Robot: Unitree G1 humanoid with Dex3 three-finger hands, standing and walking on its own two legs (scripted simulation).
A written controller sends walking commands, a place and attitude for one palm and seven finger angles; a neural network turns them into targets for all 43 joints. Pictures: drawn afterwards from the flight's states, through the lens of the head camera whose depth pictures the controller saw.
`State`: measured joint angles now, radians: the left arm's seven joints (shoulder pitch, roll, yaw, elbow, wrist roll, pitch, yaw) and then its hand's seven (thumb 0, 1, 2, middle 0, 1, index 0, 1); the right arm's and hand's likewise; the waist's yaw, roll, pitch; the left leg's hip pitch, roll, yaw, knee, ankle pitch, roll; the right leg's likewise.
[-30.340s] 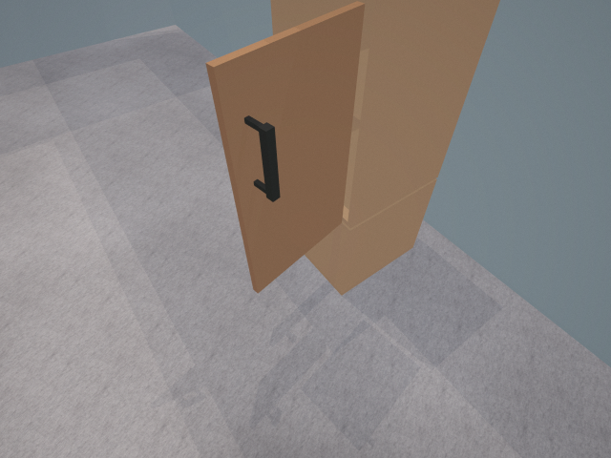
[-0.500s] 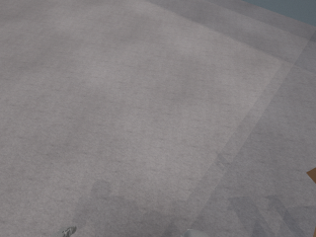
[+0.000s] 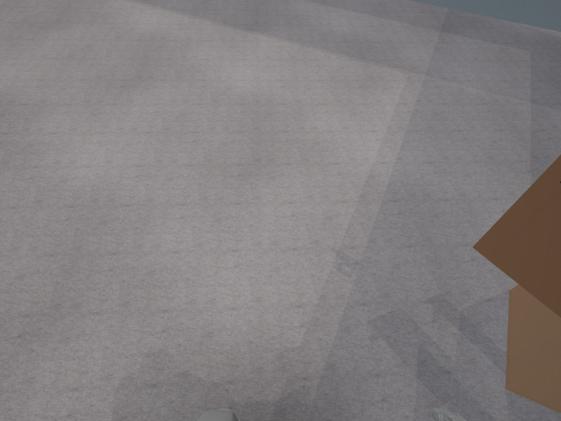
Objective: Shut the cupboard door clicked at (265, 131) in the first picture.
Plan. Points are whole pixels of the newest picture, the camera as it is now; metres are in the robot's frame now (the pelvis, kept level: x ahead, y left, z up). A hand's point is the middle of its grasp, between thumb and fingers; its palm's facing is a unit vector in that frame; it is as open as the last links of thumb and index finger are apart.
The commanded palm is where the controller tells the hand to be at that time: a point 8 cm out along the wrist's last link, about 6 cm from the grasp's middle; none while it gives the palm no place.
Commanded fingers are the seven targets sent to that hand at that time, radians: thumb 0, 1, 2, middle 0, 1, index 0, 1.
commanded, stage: turn to face it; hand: left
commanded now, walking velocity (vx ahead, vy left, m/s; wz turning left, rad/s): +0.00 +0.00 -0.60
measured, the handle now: out of the picture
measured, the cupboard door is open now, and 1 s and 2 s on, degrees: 62 62 62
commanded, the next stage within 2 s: take the last steps up to it in 1.24 s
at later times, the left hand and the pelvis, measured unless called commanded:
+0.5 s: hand (197, 393) +0.17 +0.15 -0.15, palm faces -0.31 -0.90 -0.30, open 7.4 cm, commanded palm none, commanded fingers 0.00 0.90 0.90 -0.20 -0.30 -0.20 -0.30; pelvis -0.01 -0.02 -0.01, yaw -19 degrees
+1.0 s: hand (205, 388) +0.18 +0.14 -0.18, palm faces -0.52 -0.83 -0.22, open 7.4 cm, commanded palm none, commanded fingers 0.00 0.90 0.90 -0.20 -0.30 -0.20 -0.30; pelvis +0.01 +0.00 +0.00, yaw -35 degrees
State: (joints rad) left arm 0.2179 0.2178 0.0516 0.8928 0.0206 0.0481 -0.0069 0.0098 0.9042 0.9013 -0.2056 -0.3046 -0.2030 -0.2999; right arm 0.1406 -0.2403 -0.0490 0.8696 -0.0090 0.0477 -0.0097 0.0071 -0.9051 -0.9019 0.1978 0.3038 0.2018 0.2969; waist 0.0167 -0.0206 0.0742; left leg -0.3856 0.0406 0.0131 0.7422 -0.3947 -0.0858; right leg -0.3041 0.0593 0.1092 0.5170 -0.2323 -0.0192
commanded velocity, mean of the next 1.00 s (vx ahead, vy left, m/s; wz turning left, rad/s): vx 0.00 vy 0.00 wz -0.57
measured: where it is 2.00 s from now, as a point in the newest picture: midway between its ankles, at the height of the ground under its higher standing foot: outside the picture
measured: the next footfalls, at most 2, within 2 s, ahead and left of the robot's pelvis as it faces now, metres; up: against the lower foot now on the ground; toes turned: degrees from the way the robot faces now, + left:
left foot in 0.04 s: +0.05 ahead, +0.13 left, +0.00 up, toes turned +0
right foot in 0.44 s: -0.01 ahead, -0.13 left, +0.00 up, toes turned -21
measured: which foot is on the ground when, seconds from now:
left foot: up 0.00-0.02, down 0.04-0.44, up 0.46-0.90, down 0.92-1.00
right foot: down 0.00-0.04, up 0.06-0.42, down 0.44-0.92, up 0.94-1.00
